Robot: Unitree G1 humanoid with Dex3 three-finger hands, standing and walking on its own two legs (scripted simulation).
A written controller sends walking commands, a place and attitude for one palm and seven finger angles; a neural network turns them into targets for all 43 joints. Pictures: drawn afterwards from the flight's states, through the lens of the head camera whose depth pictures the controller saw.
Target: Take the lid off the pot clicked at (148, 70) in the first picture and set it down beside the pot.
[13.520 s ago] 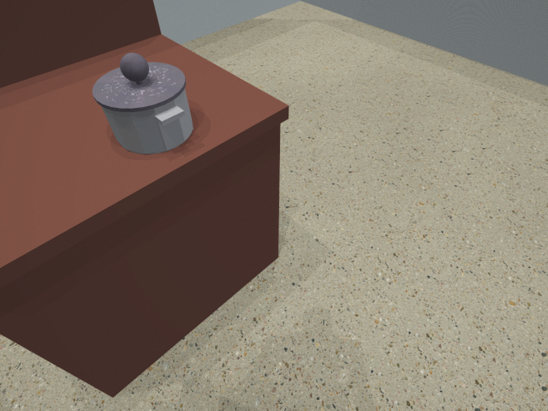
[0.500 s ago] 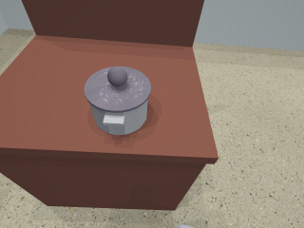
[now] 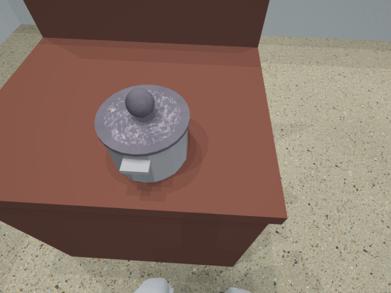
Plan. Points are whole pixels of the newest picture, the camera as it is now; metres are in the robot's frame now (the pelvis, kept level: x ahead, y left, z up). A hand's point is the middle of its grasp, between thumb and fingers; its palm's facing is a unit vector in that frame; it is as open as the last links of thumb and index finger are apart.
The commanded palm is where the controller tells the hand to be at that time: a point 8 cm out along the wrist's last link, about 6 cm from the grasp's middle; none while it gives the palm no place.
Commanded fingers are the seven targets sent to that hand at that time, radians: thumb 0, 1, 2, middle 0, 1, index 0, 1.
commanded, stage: come to a stop and stand still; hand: left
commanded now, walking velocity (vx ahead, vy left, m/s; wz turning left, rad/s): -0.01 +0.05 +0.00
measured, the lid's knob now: (140, 102) +0.42 +0.13 +0.15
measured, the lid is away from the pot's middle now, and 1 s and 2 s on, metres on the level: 0.00 0.00 0.00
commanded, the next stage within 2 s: look again from close up in 0.66 s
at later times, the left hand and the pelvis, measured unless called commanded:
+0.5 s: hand out of the picture -0.04 +0.27 -0.16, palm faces +0.00 -0.95 -0.30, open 7.4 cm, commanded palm none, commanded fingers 0.00 0.90 0.90 -0.20 -0.30 -0.20 -0.30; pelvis -0.05 +0.06 -0.01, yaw -2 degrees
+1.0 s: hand out of the picture -0.04 +0.22 -0.17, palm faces -0.01 -0.98 -0.19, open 7.4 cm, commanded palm none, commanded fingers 0.00 0.90 0.90 -0.20 -0.30 -0.20 -0.30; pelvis -0.04 +0.05 +0.00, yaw -2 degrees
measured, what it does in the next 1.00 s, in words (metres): steps on the spot: left foot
